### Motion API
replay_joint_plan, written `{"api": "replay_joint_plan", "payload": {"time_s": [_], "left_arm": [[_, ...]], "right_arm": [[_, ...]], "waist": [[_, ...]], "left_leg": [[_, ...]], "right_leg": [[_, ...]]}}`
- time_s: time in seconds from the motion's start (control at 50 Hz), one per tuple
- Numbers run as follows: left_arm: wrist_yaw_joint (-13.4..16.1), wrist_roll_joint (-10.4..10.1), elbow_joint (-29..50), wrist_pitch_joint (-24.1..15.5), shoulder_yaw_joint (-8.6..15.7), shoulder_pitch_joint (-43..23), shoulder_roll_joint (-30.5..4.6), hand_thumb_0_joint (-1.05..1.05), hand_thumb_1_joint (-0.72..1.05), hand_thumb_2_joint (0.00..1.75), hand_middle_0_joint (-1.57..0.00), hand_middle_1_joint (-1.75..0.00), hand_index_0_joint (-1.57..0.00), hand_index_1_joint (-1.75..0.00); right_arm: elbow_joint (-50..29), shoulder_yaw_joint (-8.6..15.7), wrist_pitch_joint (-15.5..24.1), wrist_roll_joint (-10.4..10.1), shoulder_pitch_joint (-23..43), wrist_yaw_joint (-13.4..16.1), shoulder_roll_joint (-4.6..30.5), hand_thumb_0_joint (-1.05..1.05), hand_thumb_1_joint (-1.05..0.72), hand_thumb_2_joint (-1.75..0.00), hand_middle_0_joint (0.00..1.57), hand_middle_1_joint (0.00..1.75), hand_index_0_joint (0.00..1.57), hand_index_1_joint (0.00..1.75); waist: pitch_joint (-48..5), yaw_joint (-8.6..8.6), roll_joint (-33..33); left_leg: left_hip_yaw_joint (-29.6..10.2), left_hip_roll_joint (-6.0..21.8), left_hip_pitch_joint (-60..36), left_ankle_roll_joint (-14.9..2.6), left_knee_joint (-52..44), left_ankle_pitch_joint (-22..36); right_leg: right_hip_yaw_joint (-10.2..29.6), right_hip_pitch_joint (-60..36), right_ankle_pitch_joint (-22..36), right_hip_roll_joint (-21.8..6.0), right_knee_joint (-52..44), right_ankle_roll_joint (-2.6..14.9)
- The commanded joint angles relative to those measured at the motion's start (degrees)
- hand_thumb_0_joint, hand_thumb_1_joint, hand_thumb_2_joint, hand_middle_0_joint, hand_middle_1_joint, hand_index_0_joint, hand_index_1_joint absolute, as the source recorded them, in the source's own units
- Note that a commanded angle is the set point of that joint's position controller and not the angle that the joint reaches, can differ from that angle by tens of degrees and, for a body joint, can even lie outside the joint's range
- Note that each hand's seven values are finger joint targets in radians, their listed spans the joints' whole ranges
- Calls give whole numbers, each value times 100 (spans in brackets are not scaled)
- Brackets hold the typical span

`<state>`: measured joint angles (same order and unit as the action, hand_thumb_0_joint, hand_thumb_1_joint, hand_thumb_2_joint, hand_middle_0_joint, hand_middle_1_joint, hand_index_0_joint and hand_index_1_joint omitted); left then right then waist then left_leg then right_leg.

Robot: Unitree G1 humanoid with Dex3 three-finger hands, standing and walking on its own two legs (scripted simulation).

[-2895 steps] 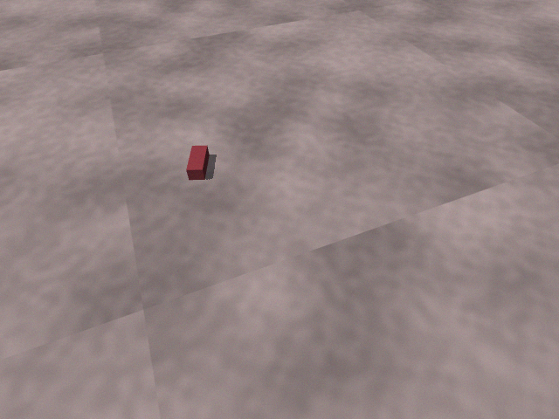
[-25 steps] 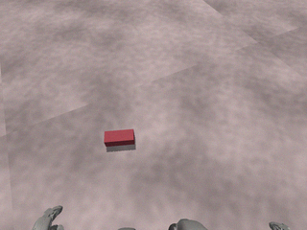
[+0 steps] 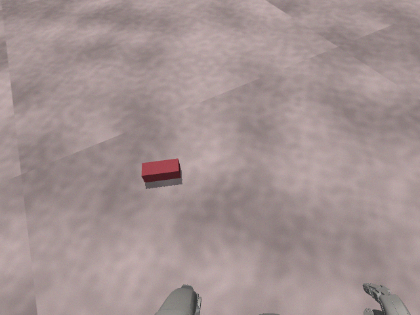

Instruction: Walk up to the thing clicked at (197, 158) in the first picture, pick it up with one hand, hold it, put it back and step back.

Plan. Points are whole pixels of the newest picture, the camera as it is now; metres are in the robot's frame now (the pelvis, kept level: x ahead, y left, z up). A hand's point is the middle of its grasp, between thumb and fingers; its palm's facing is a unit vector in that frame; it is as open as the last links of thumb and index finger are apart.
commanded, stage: step back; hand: left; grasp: from above
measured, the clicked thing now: (161, 170) +0.88 +0.33 -0.72
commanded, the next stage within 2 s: stand in 1.60 s
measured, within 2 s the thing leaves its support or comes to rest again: neither
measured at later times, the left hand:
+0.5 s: hand out of the picture -0.11 +0.28 -0.14, palm faces +0.10 -0.91 -0.40, open 7.4 cm
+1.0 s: hand out of the picture -0.20 +0.28 -0.14, palm faces +0.05 -0.92 -0.38, open 7.4 cm
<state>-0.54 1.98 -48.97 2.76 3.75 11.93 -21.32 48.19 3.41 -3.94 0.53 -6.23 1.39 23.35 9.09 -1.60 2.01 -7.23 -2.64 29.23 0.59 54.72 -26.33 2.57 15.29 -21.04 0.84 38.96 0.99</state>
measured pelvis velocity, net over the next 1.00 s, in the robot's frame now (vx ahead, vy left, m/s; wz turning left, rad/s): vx -0.24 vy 0.00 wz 0.07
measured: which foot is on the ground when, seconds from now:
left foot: up 0.00-0.28, down 0.30-0.62, up 0.64-0.84, down 0.86-1.00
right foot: down 0.00-0.32, up 0.34-0.58, down 0.60-1.00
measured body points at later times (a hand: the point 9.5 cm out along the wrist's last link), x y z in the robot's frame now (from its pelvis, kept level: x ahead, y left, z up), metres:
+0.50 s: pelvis -0.18 -0.01 +0.01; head -0.14 +0.01 +0.45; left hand -0.11 +0.32 -0.11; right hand -0.07 -0.31 -0.11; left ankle -0.15 +0.11 -0.72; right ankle -0.19 -0.13 -0.65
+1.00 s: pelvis -0.24 +0.00 +0.01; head -0.23 +0.01 +0.46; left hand -0.20 +0.33 -0.12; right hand -0.16 -0.31 -0.11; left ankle -0.21 +0.12 -0.72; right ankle -0.23 -0.13 -0.70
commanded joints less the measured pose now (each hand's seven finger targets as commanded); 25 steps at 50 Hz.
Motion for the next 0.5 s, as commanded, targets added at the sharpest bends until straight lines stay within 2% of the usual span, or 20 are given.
{"api": "replay_joint_plan", "payload": {"time_s": [0.0,0.04,0.08,0.1,0.14,0.16,0.2,0.22,0.24,0.26,0.28,0.3,0.32,0.34,0.36,0.38,0.4,0.42,0.46,0.48], "left_arm": [[211,43,761,-209,467,-842,-1464,0,90,90,-20,-30,-20,-30],[229,45,768,-208,428,-447,-1396,0,90,90,-20,-30,-20,-30],[275,56,777,-179,442,-263,-1418,0,90,90,-20,-30,-20,-30],[300,51,770,-173,451,-188,-1471,0,90,90,-20,-30,-20,-30],[325,31,775,-159,456,-105,-1536,0,90,90,-20,-30,-20,-30],[330,21,796,-151,449,-135,-1582,0,90,90,-20,-30,-20,-30],[324,-22,860,-120,421,-472,-1636,0,90,90,-20,-30,-20,-30],[325,-54,879,-94,395,-617,-1664,0,90,90,-20,-30,-20,-30],[313,-80,851,-58,338,-591,-1599,0,90,90,-20,-30,-20,-30],[310,-65,805,-36,253,-458,-1436,0,90,90,-20,-30,-20,-30],[298,-85,849,-52,192,-404,-1153,0,90,90,-20,-30,-20,-30],[378,-77,954,-69,323,-979,-1362,0,90,90,-20,-30,-20,-30],[399,0,798,-34,373,-1099,-1413,0,90,90,-20,-30,-20,-30],[376,-103,661,-9,361,-873,-1295,0,90,90,-20,-30,-20,-30],[366,-178,524,14,338,-522,-1209,0,90,90,-20,-30,-20,-30],[342,-190,403,13,362,-266,-1242,0,90,90,-20,-30,-20,-30],[301,-168,318,-25,378,-80,-1262,0,90,90,-20,-30,-20,-30],[256,-137,282,-69,337,41,-1170,0,90,90,-20,-30,-20,-30],[163,-66,301,-184,281,-206,-1120,0,90,90,-20,-30,-20,-30],[129,-58,295,-232,245,-295,-1114,0,90,90,-20,-30,-20,-30]], "right_arm": [[-270,213,213,-61,-433,88,982,0,-90,-90,20,30,20,30],[-240,185,233,-4,-438,95,984,0,-90,-90,20,30,20,30],[-333,186,208,34,-331,98,953,0,-90,-90,20,30,20,30],[-369,188,206,58,-294,92,935,0,-90,-90,20,30,20,30],[-375,193,197,87,-347,71,903,0,-90,-90,20,30,20,30],[-360,225,187,101,-427,53,921,0,-90,-90,20,30,20,30],[-187,283,159,112,-851,9,984,0,-90,-90,20,30,20,30],[-66,295,147,123,-1146,-27,978,0,-90,-90,20,30,20,30],[65,321,153,107,-1313,-67,964,0,-90,-90,20,30,20,30],[56,375,147,178,-1240,-90,1087,0,-90,-90,20,30,20,30],[-37,462,148,273,-1026,-118,1536,0,-90,-90,20,30,20,30],[-244,533,129,219,-568,-165,2065,0,-90,-90,20,30,20,30],[-275,513,186,244,-294,-148,1898,0,-90,-90,20,30,20,30],[-313,344,233,241,20,-91,1529,0,-90,-90,20,30,20,30],[-350,270,232,277,223,-52,1379,0,-90,-90,20,30,20,30],[-375,243,243,230,300,-28,1307,0,-90,-90,20,30,20,30],[-366,246,258,216,295,-30,1243,0,-90,-90,20,30,20,30],[-335,255,278,189,248,-32,1170,0,-90,-90,20,30,20,30],[-218,275,319,200,-181,-45,1144,0,-90,-90,20,30,20,30],[-188,300,339,219,-263,-66,1206,0,-90,-90,20,30,20,30]], "waist": [[-687,277,-977],[-831,20,-1027],[-852,-138,-1101],[-868,-177,-1165],[-1013,-246,-1224],[-1112,-227,-1314],[-1313,18,-1338],[-1418,221,-1291],[-1472,307,-1018],[-1303,347,-534],[-1150,284,847],[-1006,523,1393],[-753,453,866],[-714,224,355],[-706,-6,259],[-639,-138,431],[-694,-161,567],[-826,-148,653],[-948,225,579],[-992,316,623]], "left_leg": [[-214,-420,-158,-3,1488,-2],[-111,-405,-35,81,1315,-119],[-35,-272,144,123,795,-404],[8,-168,83,127,501,-505],[167,-90,-135,106,-74,-565],[276,-30,-383,68,-411,-546],[465,136,-1022,-43,-1234,-305],[567,173,-1485,-149,-1929,140],[774,36,-1891,-241,-2606,674],[185,361,-2047,-438,-3098,860],[-1640,1698,-2221,-963,-3529,1461],[-2398,2559,-1037,-1810,-3880,1899],[-2203,2491,-424,-1834,-3813,2284],[-1452,2049,-477,-1572,-3515,3094],[-918,1684,-647,-1323,-3330,3249],[-650,1626,-650,-1244,-3261,3029],[-521,1523,-992,-1243,-3180,2692],[-520,1540,-1478,-1248,-3124,2324],[-638,1489,-2019,-1241,-3224,853],[-729,1551,-2104,-1250,-3322,177]], "right_leg": [[948,345,2470,-1315,-1317,869],[880,-237,2903,-1298,-1143,962],[1019,-753,2995,-1518,-1129,1100],[1129,-867,3106,-1669,-1122,1148],[1201,-1073,3299,-1765,-1055,1156],[1302,-993,3165,-1841,-1080,1183],[1218,-700,2695,-1814,-1046,1027],[1094,-453,2388,-1724,-938,843],[838,-224,1908,-1480,-702,633],[600,330,1149,-1139,-275,342],[-24,1465,-411,-315,914,12],[-150,1186,-1766,204,2246,-114],[477,867,-1681,312,3106,-88],[755,913,-1330,466,3632,-58],[811,1097,-1044,560,3859,-17],[697,1044,-806,500,3815,-16],[562,1041,-710,377,3453,-55],[532,1032,-703,239,2808,-110],[261,919,-847,86,1286,-205],[147,786,-942,4,601,-181]]}}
